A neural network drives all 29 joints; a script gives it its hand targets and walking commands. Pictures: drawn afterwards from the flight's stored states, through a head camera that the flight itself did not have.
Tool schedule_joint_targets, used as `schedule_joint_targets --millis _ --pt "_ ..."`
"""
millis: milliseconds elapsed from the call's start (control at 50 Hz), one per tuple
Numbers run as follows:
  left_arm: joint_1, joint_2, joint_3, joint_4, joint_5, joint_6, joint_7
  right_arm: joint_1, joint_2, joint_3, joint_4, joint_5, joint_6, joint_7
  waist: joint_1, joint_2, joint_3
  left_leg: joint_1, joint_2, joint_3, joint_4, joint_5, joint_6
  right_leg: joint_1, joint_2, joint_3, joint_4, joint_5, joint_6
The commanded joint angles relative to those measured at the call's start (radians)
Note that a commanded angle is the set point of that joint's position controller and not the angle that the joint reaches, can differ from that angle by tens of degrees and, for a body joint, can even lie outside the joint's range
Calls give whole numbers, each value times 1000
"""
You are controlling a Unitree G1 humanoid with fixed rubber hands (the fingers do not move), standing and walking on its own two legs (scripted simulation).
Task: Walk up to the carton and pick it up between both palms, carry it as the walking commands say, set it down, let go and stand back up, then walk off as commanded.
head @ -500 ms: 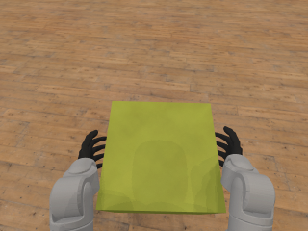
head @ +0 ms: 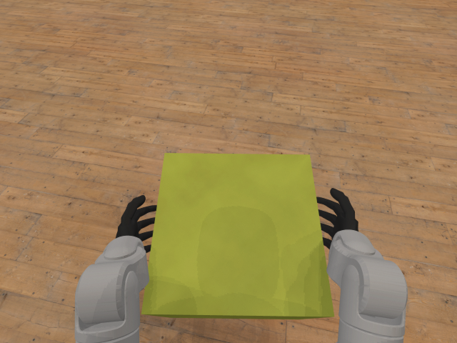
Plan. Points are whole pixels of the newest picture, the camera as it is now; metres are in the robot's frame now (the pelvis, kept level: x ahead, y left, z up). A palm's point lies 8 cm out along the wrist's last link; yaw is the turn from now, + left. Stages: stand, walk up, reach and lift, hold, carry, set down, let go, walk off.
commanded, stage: carry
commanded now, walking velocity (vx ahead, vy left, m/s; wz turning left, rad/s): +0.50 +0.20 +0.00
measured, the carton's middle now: (235, 241) +0.31 +0.00 +0.02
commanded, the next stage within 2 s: none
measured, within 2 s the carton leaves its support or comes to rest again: neither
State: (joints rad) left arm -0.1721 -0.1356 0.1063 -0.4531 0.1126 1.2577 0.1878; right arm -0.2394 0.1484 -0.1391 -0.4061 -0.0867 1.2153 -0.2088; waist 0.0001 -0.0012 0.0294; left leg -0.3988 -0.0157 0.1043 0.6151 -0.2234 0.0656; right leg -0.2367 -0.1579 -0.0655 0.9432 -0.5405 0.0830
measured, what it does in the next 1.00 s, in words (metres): walks ahead: right foot, then left foot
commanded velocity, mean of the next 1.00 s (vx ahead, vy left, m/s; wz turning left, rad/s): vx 0.16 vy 0.06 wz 0.00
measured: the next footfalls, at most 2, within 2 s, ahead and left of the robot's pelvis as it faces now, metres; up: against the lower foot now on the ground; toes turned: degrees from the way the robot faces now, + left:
right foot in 0.24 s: +0.18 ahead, -0.08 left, +0.00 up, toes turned -6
left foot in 0.50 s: +0.38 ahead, +0.19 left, +0.00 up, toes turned -1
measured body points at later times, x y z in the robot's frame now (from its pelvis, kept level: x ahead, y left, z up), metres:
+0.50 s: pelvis +0.26 +0.08 +0.00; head +0.29 +0.08 +0.45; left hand +0.54 +0.24 +0.09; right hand +0.56 -0.08 +0.09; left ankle +0.35 +0.18 -0.72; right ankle +0.14 -0.07 -0.72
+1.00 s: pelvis +0.37 +0.13 +0.02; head +0.43 +0.12 +0.46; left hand +0.66 +0.28 +0.09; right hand +0.67 -0.04 +0.09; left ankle +0.35 +0.19 -0.72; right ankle +0.35 +0.00 -0.72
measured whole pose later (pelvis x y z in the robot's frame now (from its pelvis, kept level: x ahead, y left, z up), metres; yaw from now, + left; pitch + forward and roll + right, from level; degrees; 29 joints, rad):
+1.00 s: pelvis +0.37 +0.13 +0.02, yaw -1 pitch +4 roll -1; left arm -0.17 -0.14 0.10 -0.50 0.11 1.27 0.21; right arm -0.23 0.15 -0.13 -0.42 -0.09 1.20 -0.21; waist 0.00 0.02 0.05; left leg -0.29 -0.04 0.10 0.52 -0.28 0.07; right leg -0.30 -0.04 -0.07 0.54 -0.26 0.02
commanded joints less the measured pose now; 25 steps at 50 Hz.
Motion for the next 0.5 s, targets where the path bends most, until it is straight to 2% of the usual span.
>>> schedule_joint_targets --millis 0,20,40,60,80,100,140,160,180,200,220,240,260,280,300,320,340,360,380,400,420,440,460,480 --pt "-542 -974 -733 -199 -473 -58 -284 -392 1038 769 -119 399 6 286 -30 63 -487 696 333 -390 -222 500 169 -429 51 16 167 -17 -46" --pt "-506 -982 -731 -198 -468 -59 -286 -368 1042 773 -122 404 6 290 -29 82 -486 659 314 -356 -235 449 159 -380 49 16 75 1 -41" --pt "-566 -988 -739 -233 -487 -63 -284 -371 1053 764 -113 405 4 292 -28 100 -471 608 291 -316 -272 371 152 -334 55 -4 5 23 -36" --pt "-561 -988 -723 -216 -483 -59 -281 -371 1042 756 -117 403 5 289 -28 139 -460 566 286 -313 -295 303 158 -304 71 -17 -72 9 -38" --pt "-587 -983 -726 -239 -489 -62 -278 -368 1046 760 -105 402 7 288 -28 142 -423 537 276 -279 -301 316 152 -287 81 -38 -140 19 -44" --pt "-587 -972 -724 -219 -480 -57 -275 -381 1018 751 -119 400 5 287 -29 166 -390 513 271 -282 -304 334 154 -274 102 -56 -189 12 -55" --pt "-556 -961 -708 -187 -469 -43 -270 -356 999 746 -110 392 19 284 -27 165 -389 482 255 -234 -290 394 147 -193 130 -104 -266 86 -58" --pt "-556 -957 -709 -184 -475 -38 -268 -372 990 750 -123 396 24 282 -25 142 -391 511 239 -211 -245 502 142 -186 141 -118 -300 117 -63" --pt "-554 -953 -709 -188 -473 -36 -270 -374 986 751 -125 395 26 281 -10 132 -423 440 197 -135 -175 583 108 -41 166 -143 -401 182 -79" --pt "-561 -973 -702 -177 -471 -35 -267 -401 997 752 -118 410 30 282 15 92 -463 310 167 -58 -15 723 56 190 152 -106 -499 289 -104" --pt "-520 -963 -694 -181 -466 -34 -265 -410 982 750 -127 414 34 277 40 56 -541 134 120 -11 135 727 -9 458 52 37 -507 376 -143" --pt "-524 -971 -702 -204 -471 -43 -267 -430 986 773 -171 418 33 277 45 -209 -584 -133 34 1 402 388 -50 633 -197 417 -547 712 -247" --pt "-515 -991 -702 -184 -467 -43 -265 -402 1005 778 -157 421 34 280 36 -356 -531 -411 -74 -75 486 -244 -64 779 -296 575 -539 1090 -345" --pt "-523 -961 -696 -208 -473 -49 -262 -370 1010 768 -119 425 32 279 32 -283 -555 -468 -1 -204 549 -269 -40 843 -309 527 -501 1166 -326" --pt "-539 -977 -686 -196 -475 -55 -265 -396 1022 769 -130 425 22 272 30 -198 -538 -469 32 -198 505 -232 -41 835 -293 447 -508 1115 -278" --pt "-523 -978 -698 -221 -481 -60 -267 -376 1014 769 -150 422 15 275 30 -150 -521 -457 63 -182 375 -219 -35 811 -269 388 -530 987 -242" --pt "-535 -996 -700 -236 -478 -68 -263 -401 1039 781 -171 433 3 277 31 -151 -454 -444 77 -140 240 -245 -44 783 -246 306 -539 1041 -227" --pt "-550 -1003 -714 -268 -487 -77 -262 -390 1046 778 -183 432 -4 279 26 -132 -430 -354 66 -96 110 -217 -56 676 -215 226 -519 1072 -207" --pt "-529 -989 -724 -290 -477 -75 -257 -369 1042 774 -178 429 -2 280 24 -146 -393 -271 43 -37 -35 -152 -61 593 -182 130 -492 1098 -181" --pt "-534 -1009 -735 -302 -485 -78 -257 -390 1054 780 -204 433 -7 277 19 -179 -385 -116 -14 46 -128 -52 -64 478 -121 6 -459 1157 -143" --pt "-476 -1000 -728 -279 -477 -68 -256 -360 1043 774 -189 424 1 276 10 -196 -434 54 -51 104 -250 117 -58 412 -75 -71 -372 1205 -101" --pt "-455 -984 -726 -257 -464 -60 -253 -333 1035 765 -176 425 7 278 -10 -175 -507 256 -57 136 -280 299 -54 303 -40 -113 -253 1104 -61" --pt "-452 -964 -737 -244 -460 -54 -252 -310 1009 747 -173 416 10 276 -39 -87 -582 490 12 54 -234 487 -21 104 -2 -118 -116 852 -29" --pt "-481 -956 -752 -258 -462 -47 -251 -329 996 724 -164 421 10 279 -34 212 -662 743 283 -304 -168 957 68 -174 91 -107 105 245 5"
